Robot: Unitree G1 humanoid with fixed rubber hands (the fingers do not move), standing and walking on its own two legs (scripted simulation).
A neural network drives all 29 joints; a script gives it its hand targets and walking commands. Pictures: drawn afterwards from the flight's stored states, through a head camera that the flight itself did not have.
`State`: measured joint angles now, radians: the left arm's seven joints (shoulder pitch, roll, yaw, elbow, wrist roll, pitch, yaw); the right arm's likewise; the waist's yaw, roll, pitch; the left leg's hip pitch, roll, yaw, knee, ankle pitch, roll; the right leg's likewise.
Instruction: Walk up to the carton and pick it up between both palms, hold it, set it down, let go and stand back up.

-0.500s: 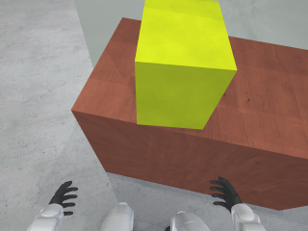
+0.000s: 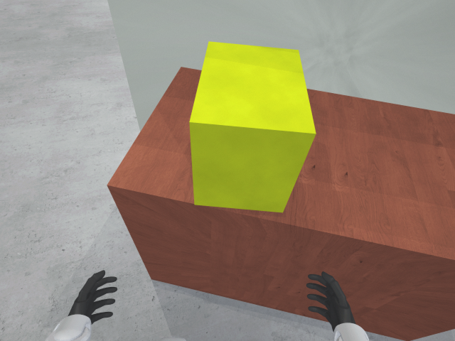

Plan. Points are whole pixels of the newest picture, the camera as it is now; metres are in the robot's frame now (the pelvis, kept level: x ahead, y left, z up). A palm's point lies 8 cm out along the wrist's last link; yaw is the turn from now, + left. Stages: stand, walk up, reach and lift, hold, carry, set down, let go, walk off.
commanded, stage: reach and lift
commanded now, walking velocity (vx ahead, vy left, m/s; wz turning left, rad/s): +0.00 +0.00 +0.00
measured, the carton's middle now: (246, 127) +0.54 +0.01 +0.05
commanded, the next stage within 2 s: none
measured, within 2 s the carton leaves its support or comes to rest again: neither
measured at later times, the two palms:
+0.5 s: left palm (96, 280) +0.20 +0.25 -0.03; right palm (351, 294) +0.21 -0.19 -0.02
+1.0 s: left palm (110, 228) +0.27 +0.23 +0.03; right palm (353, 247) +0.27 -0.19 +0.03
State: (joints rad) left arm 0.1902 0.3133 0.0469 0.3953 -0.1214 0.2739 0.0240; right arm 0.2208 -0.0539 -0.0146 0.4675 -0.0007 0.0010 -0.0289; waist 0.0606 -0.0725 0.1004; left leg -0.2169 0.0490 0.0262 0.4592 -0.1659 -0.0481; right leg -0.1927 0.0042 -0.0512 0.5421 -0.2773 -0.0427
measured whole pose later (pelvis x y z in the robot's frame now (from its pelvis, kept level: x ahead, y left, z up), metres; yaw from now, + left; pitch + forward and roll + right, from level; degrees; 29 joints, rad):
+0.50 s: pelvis +0.05 +0.03 +0.01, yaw -1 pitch -3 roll +0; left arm 0.36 0.24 -0.04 0.22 -0.14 0.05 0.07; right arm 0.33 -0.16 -0.04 0.37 0.14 -0.12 0.02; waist 0.05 -0.04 0.04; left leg -0.11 0.04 0.06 0.37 -0.20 -0.02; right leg -0.05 0.00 -0.02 0.36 -0.25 0.00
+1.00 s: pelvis +0.06 +0.03 +0.01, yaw -2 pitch -3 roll +0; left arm 0.22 0.21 -0.04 0.14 -0.20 -0.02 0.07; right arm 0.20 -0.22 0.00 0.23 0.26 -0.11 -0.01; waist 0.04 0.01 0.03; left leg -0.08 0.03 0.06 0.34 -0.20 -0.02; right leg -0.02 0.00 0.00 0.33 -0.24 0.00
